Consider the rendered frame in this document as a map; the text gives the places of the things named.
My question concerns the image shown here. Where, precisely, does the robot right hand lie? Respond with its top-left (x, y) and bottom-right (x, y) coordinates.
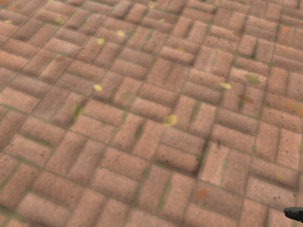
top-left (284, 207), bottom-right (303, 223)

